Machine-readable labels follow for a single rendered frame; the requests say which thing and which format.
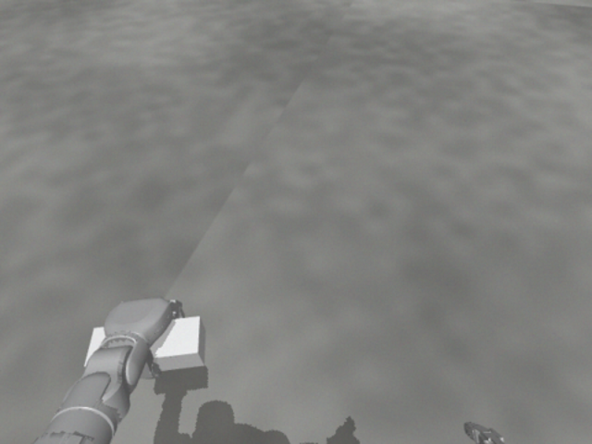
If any carton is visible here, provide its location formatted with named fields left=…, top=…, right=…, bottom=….
left=84, top=316, right=205, bottom=371

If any left robot arm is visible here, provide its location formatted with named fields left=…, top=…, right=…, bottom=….
left=32, top=332, right=149, bottom=444

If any right robot hand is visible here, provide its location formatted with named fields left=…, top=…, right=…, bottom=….
left=464, top=422, right=505, bottom=444

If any left robot hand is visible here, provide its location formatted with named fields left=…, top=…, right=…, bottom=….
left=104, top=297, right=185, bottom=379

